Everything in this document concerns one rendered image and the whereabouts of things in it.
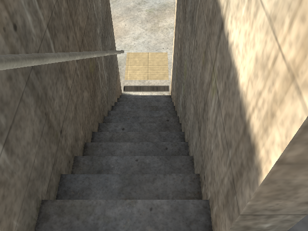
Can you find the stairs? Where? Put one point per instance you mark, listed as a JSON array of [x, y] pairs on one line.
[[136, 174]]

